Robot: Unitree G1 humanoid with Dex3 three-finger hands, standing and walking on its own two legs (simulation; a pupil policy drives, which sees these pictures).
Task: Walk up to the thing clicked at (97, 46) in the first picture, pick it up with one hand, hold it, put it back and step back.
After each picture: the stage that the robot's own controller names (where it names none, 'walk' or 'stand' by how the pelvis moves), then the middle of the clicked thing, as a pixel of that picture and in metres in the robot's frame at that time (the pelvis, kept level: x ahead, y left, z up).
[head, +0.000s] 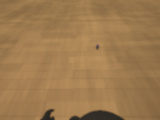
stand; (97, 47) +1.61 -0.15 -0.72
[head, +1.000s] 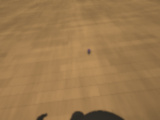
walk; (89, 51) +1.49 +0.16 -0.70
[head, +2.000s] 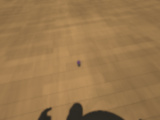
walk; (78, 63) +0.98 +0.27 -0.71
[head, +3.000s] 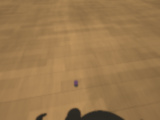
walk; (76, 83) +0.58 +0.20 -0.69
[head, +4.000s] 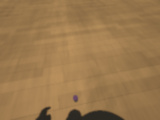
stand; (75, 98) +0.35 +0.18 -0.69
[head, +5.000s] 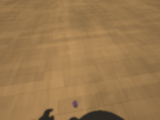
stand; (75, 104) +0.32 +0.19 -0.72
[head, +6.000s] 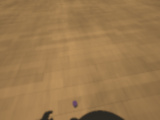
stand; (75, 104) +0.33 +0.20 -0.73
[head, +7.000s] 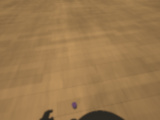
stand; (74, 105) +0.31 +0.20 -0.73
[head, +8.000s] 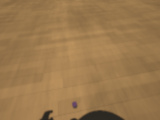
stand; (74, 105) +0.31 +0.20 -0.73
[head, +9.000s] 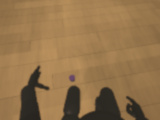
go down; (72, 78) +0.37 +0.17 -0.51
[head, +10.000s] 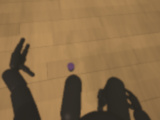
go down; (71, 67) +0.43 +0.17 -0.33
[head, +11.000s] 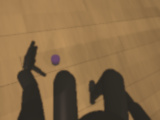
close in; (55, 60) +0.42 +0.20 -0.26
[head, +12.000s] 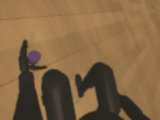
close; (33, 58) +0.42 +0.22 -0.24
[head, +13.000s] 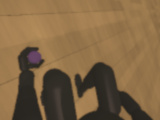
lift; (34, 58) +0.40 +0.22 -0.23
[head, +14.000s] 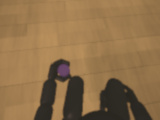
lift; (64, 72) +0.32 +0.20 -0.06
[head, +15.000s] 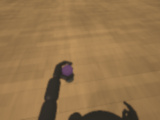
hold; (68, 74) +0.33 +0.17 +0.05
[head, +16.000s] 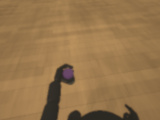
hold; (69, 77) +0.32 +0.16 +0.01
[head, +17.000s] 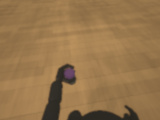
hold; (70, 77) +0.32 +0.16 +0.01
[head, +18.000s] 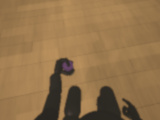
crouch; (68, 68) +0.38 +0.16 -0.07
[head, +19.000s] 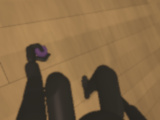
lower; (42, 54) +0.44 +0.21 -0.20
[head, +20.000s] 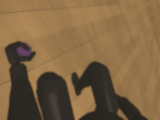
lower; (24, 52) +0.44 +0.24 -0.24
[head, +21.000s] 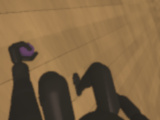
lower; (27, 52) +0.44 +0.24 -0.24
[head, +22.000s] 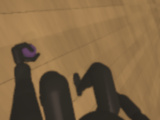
lower; (29, 53) +0.44 +0.23 -0.24
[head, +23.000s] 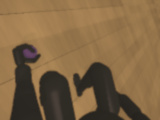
loosen; (30, 54) +0.43 +0.23 -0.24
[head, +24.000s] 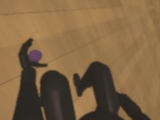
open; (34, 57) +0.42 +0.20 -0.24
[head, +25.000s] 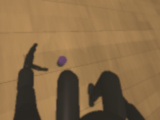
stand; (61, 61) +0.42 +0.17 -0.26
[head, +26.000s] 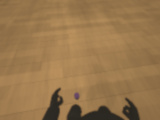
stand; (76, 96) +0.34 +0.13 -0.63
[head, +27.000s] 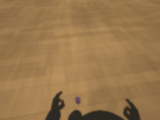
stand; (77, 100) +0.36 +0.14 -0.67
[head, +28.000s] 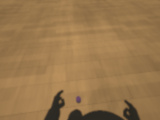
stand; (78, 99) +0.34 +0.14 -0.67
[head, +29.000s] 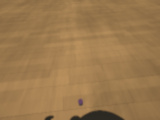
walk; (80, 102) +0.36 +0.14 -0.72
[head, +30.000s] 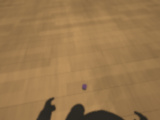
walk; (84, 87) +0.45 +0.08 -0.71
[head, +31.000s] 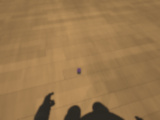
walk; (79, 71) +0.70 +0.13 -0.70
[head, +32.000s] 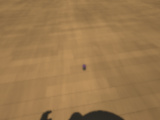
stand; (84, 67) +0.97 +0.15 -0.70
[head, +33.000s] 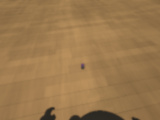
stand; (82, 66) +0.95 +0.16 -0.73
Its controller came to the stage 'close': yes
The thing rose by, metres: 0.72
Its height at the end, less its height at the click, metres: +0.00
